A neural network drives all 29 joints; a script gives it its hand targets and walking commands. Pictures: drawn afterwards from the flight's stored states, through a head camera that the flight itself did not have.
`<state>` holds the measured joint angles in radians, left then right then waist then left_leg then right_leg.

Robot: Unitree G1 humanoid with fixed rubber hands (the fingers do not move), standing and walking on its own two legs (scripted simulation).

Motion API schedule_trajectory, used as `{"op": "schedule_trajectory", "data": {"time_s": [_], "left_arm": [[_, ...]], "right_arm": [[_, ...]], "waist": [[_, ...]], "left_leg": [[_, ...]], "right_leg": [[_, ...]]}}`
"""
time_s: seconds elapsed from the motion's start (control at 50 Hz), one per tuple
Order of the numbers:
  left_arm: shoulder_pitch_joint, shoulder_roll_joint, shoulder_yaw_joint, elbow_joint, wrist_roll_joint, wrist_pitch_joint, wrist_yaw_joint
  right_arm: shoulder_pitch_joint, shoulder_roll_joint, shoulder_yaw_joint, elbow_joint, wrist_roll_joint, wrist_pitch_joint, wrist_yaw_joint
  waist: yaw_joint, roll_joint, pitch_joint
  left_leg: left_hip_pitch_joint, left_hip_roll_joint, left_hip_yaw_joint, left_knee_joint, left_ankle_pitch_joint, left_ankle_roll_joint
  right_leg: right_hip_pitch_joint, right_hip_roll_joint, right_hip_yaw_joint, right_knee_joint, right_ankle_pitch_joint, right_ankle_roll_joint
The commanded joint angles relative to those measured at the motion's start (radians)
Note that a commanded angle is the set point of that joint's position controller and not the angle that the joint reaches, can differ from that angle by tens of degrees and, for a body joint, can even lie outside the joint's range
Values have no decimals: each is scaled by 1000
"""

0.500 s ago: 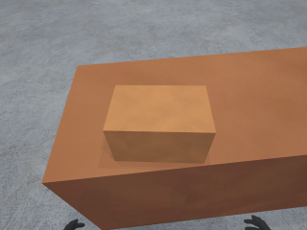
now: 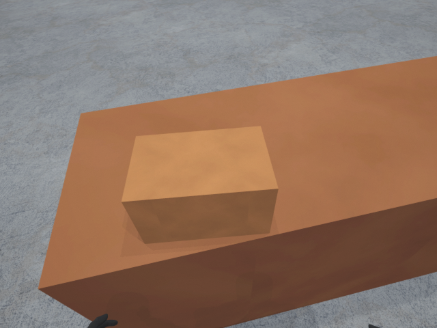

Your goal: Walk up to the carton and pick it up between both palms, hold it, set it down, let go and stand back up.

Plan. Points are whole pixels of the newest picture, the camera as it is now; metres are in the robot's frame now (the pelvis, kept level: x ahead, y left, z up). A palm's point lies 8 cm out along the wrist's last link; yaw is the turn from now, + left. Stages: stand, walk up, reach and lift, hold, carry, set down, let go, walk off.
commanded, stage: walk up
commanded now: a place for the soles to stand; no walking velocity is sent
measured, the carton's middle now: (202, 184) +0.40 +0.06 +0.04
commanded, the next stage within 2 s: reach and lift in 0.46 s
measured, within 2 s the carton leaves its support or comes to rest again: neither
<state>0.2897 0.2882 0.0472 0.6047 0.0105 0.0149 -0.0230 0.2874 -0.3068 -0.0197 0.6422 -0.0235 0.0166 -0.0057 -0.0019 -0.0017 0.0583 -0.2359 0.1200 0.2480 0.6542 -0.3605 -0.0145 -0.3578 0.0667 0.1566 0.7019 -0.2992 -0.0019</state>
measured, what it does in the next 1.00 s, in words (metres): stands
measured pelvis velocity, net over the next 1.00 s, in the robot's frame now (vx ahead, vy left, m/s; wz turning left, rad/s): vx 0.02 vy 0.00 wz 0.05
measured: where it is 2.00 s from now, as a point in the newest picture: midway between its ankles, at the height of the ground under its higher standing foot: outside the picture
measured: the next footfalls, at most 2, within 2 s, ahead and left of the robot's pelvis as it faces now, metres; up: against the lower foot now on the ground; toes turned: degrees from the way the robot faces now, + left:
none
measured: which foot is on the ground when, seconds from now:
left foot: down 0.00-1.00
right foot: down 0.00-1.00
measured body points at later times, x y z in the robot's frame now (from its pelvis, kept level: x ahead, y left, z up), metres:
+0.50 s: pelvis +0.00 -0.01 +0.00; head +0.02 -0.02 +0.45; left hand +0.15 +0.25 -0.10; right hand +0.10 -0.29 -0.10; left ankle +0.00 +0.12 -0.72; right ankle +0.05 -0.12 -0.72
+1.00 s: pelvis +0.02 +0.00 +0.03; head +0.02 +0.01 +0.47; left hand +0.18 +0.24 -0.05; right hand +0.18 -0.25 -0.04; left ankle +0.00 +0.12 -0.72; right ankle +0.05 -0.12 -0.72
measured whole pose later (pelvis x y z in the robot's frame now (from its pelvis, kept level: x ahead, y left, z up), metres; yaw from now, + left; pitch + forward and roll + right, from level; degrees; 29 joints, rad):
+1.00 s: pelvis +0.02 +0.00 +0.03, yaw +3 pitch -5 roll +1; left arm 0.24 0.22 0.00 0.38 -0.04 0.19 0.06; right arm 0.30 -0.21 -0.09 0.50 0.01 -0.13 0.04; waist -0.01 -0.03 0.09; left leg -0.02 0.03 0.07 0.34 -0.23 -0.01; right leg -0.11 0.03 0.08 0.39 -0.19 -0.01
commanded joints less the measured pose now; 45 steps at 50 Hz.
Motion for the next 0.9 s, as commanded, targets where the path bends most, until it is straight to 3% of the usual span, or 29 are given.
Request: {"op": "schedule_trajectory", "data": {"time_s": [0.0, 0.04, 0.06, 0.08, 0.1, 0.12, 0.16, 0.2, 0.22, 0.24, 0.28, 0.32, 0.4, 0.44, 0.46, 0.48, 0.5, 0.52, 0.6, 0.7, 0.78, 0.88], "left_arm": [[24, 145, 45, -92, -3, -17, 0], [22, 179, 53, -86, -10, -17, 2], [18, 197, 57, -81, -13, -16, 5], [10, 207, 59, -79, -11, -13, 8], [-21, 213, 61, -80, -7, -6, 14], [-53, 200, 56, -79, -5, 2, 21], [-89, 154, 37, -80, -4, 11, 19], [-30, 114, 28, -73, 2, 9, 4], [-15, 115, 29, -65, 9, 6, -1], [-4, 117, 31, -61, 11, 2, -4], [2, 127, 35, -59, 5, -6, -8], [-8, 141, 39, -57, -1, -10, -6], [-33, 152, 38, -50, -9, -4, 4], [-47, 147, 35, -47, -9, 0, 7], [-476, 124, 0, -49, -8, 142, 62], [-366, 74, -50, -29, 0, 216, 73], [-381, 77, -20, -108, 5, 253, 59], [-347, 82, -33, -139, 3, 279, 47], [-297, 95, 3, -218, 20, 305, 49], [-253, 90, 48, -324, 23, 261, 79], [-248, 78, 33, -329, -8, 206, 93], [-226, 69, 16, -369, -38, 158, 98]], "right_arm": [[-37, -187, -55, -91, 2, -6, -9], [-48, -155, -47, -100, 11, 2, -5], [-32, -128, -42, -103, 16, 5, -3], [-4, -113, -40, -103, 18, 6, -4], [37, -101, -37, -98, 21, 3, -4], [65, -95, -34, -89, 23, -5, -4], [79, -114, -38, -81, 11, -31, -12], [29, -188, -51, -83, -5, -46, -19], [19, -197, -54, -77, -4, -45, -20], [3, -196, -53, -79, -3, -42, -20], [-13, -186, -51, -87, 5, -32, -17], [-4, -169, -47, -90, 12, -24, -12], [30, -133, -45, -87, 17, -17, -8], [50, -126, -46, -82, 14, -19, -9], [-334, -53, -129, 21, -43, -192, 37], [-179, -96, -161, 73, -48, -236, 58], [-164, -100, -165, 37, -43, -241, 51], [-138, -96, -174, 18, -41, -239, 40], [-85, -96, -157, -6, -18, -213, 29], [-40, -90, -116, -81, 7, -196, 33], [-38, -54, -102, -133, 14, -190, 38], [-30, -34, -103, -213, 25, -174, 43]], "waist": [[19, 44, -43], [19, -42, -34], [16, -100, -42], [11, -124, -42], [-5, -136, -26], [-16, -138, -27], [-40, -103, -49], [2, 7, -40], [13, 30, -38], [22, 43, -27], [24, 64, -36], [16, 47, -50], [0, -28, -44], [-7, -45, -36], [24, 47, 2], [-34, -27, 81], [-12, -65, 0], [-22, -81, -18], [-31, -70, -111], [-30, -39, -135], [-36, -10, -67], [-21, 6, -27]], "left_leg": [[9, 161, -157, -196, 45, 132], [19, 59, -109, -86, -18, 78], [48, -11, -101, 0, -67, 48], [51, -64, -130, 39, -137, 27], [28, -84, -157, 26, -174, 22], [33, -79, -173, -17, -161, 26], [90, -21, -214, -174, -31, 50], [46, 116, -316, -271, -12, 103], [12, 165, -334, -287, 29, 134], [-10, 176, -318, -281, 69, 145], [-23, 139, -252, -249, 80, 122], [-12, 93, -211, -212, 51, 93], [63, 10, -184, -139, -4, 58], [89, 0, -191, -146, -19, 54], [-83, -54, -179, -95, -139, 22], [-13, -42, -177, -52, -122, 21], [33, -47, -172, -27, -94, 18], [101, -53, -170, -27, -46, 17], [150, -70, -157, -97, 37, 24], [169, -114, -149, -215, 130, 15], [198, -127, -143, -306, 111, 8], [205, -120, -141, -377, 127, 5]], "right_leg": [[-7, -52, 9, -52, 193, -44], [-41, -74, 118, -163, 180, -81], [-83, -107, 225, -244, 127, -123], [-103, -140, 338, -306, 65, -167], [-93, -157, 372, -326, 44, -195], [-90, -158, 350, -320, 42, -194], [-93, -109, 242, -257, 50, -113], [-55, -31, 101, -125, 84, -38], [-8, -19, 52, -78, 111, -25], [16, -24, 39, -75, 132, -22], [52, -40, 57, -103, 201, -32], [58, -50, 94, -130, 237, -47], [-35, -80, 201, -234, 142, -82], [-64, -79, 217, -261, 99, -85], [-149, -67, -127, -139, -180, -90], [-204, -70, -109, -139, -131, -100], [-154, -86, -79, -170, -135, -84], [-160, -87, -78, -193, -89, -76], [-5, -63, -120, -183, 148, -43], [171, -68, -95, -246, 359, -3], [174, -61, -96, -326, 300, -2], [201, -55, -106, -385, 227, -10]]}}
